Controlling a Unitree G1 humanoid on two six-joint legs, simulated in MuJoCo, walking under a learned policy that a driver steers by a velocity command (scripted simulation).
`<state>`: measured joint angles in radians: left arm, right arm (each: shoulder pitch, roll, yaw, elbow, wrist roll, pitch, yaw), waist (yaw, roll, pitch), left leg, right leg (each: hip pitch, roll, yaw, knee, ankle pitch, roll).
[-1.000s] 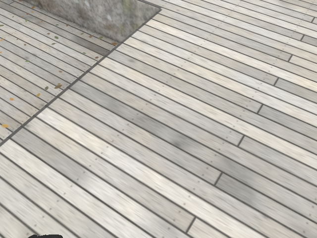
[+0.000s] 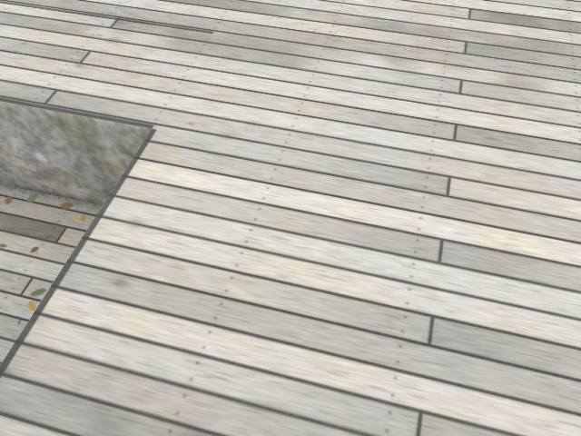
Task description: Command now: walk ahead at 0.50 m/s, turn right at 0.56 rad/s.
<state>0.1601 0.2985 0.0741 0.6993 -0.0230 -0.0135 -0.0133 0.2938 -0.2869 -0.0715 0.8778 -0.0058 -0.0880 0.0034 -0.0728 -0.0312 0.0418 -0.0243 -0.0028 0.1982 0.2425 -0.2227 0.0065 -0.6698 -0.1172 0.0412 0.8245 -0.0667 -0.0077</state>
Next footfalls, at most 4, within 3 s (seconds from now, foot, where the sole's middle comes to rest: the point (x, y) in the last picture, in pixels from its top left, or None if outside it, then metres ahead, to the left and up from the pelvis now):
0.16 right None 0.25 -0.15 -0.78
0.64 left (311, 402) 0.55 -0.05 -0.78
1.08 right None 0.35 -0.23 -0.78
1.54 left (333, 410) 0.53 -0.09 -0.78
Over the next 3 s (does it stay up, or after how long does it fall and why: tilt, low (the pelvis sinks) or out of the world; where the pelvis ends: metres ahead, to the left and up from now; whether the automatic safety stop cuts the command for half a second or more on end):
stays up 0.50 -0.88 -0.02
